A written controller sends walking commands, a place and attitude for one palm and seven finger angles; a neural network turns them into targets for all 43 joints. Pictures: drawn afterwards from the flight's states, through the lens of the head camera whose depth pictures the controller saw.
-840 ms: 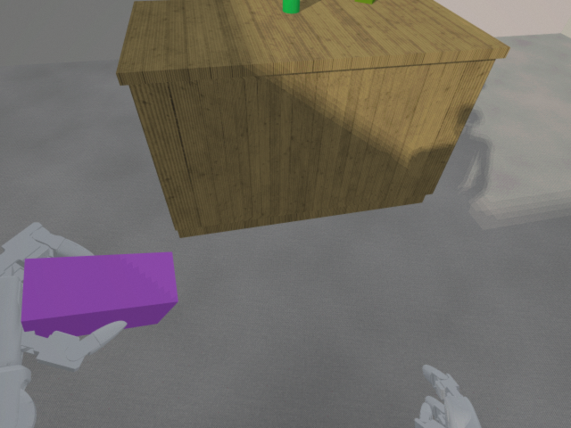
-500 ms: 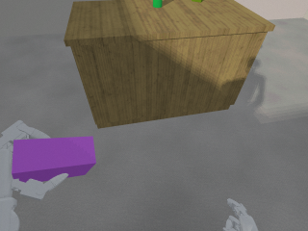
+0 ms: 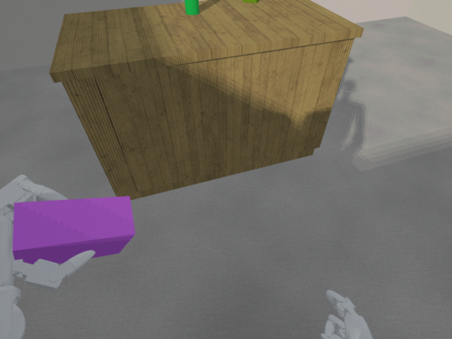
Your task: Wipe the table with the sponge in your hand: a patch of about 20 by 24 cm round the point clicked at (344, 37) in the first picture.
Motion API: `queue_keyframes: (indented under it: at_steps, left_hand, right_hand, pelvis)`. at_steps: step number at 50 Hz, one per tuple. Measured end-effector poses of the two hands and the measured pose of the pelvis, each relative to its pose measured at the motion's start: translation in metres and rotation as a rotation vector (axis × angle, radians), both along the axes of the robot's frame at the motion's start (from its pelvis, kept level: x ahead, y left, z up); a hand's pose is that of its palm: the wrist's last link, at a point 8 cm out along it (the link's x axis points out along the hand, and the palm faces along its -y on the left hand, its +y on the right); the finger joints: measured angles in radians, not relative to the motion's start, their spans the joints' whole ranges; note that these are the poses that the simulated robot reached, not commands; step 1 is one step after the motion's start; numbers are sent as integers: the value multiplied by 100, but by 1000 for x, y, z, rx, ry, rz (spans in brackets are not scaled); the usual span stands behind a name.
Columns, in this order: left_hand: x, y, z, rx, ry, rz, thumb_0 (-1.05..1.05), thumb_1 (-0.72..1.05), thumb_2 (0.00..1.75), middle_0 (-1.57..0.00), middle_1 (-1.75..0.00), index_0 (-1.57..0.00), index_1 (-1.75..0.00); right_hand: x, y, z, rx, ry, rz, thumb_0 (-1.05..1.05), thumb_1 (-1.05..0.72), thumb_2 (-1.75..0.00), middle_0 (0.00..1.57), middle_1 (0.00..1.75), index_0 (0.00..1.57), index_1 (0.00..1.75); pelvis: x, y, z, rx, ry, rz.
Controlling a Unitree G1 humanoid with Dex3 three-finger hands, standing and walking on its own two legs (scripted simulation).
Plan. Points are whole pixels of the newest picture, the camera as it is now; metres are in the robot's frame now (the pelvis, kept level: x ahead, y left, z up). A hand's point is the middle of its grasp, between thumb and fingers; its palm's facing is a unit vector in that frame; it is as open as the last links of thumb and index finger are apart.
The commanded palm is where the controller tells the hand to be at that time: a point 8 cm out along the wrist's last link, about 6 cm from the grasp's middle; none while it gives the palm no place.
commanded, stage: walk to a spot facing it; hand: left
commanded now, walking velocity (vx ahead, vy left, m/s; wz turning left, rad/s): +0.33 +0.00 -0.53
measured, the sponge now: (93, 230) +0.22 +0.22 +0.14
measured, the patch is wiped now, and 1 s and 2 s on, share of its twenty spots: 0.00 0.00 0.00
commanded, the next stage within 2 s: turn to face it in 1.36 s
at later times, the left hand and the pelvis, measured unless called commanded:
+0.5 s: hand (141, 140) +0.38 +0.19 +0.18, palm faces +0.24 -0.86 -0.44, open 10.0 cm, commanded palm +0.34 +0.23 +0.19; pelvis +0.13 -0.01 +0.00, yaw -11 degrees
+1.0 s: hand (236, 93) +0.57 +0.04 +0.17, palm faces +0.10 -0.87 -0.48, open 10.0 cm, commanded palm +0.51 +0.11 +0.19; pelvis +0.27 -0.10 -0.01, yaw -19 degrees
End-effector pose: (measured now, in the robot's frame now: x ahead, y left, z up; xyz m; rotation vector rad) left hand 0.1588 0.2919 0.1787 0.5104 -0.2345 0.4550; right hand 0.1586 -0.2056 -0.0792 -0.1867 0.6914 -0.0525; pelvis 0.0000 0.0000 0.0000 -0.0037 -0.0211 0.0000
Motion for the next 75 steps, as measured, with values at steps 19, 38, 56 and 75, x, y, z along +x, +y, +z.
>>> queue_keyframes:
  at_steps: [19, 38, 56, 75]
  left_hand:
    - [142, -64, 28, 105, 16, -290, -1, -47, 98, -76, -133, -76, -133]
    - [291, -111, 33, 55, -79, -425, -1, -47, 98, -76, -133, -76, -133]
    - [407, -233, 25, 126, 2, -550, -1, -47, 98, -76, -133, -76, -133]
    - [516, -237, 19, -27, -111, -442, -1, -47, 98, -76, -133, -76, -134]
  right_hand:
    - [9, -89, 10, -84, 185, -261, 1, -90, -90, 19, 30, 20, 30]
    - [134, -51, 13, 38, 37, -301, 1, -90, -90, 20, 30, 21, 30]
    - [196, -208, -1, -53, 154, -472, 1, -90, -90, 19, 30, 20, 30]
    - [342, -179, 12, 31, 4, -365, 1, -90, -90, 20, 30, 20, 30]
  pelvis:
    - [82, -21, 18, 31, 65, -150]
    - [202, -32, 15, -10, 16, -302]
    - [301, -120, 7, 5, 17, -344]
    - [409, -148, 5, -5, -20, -343]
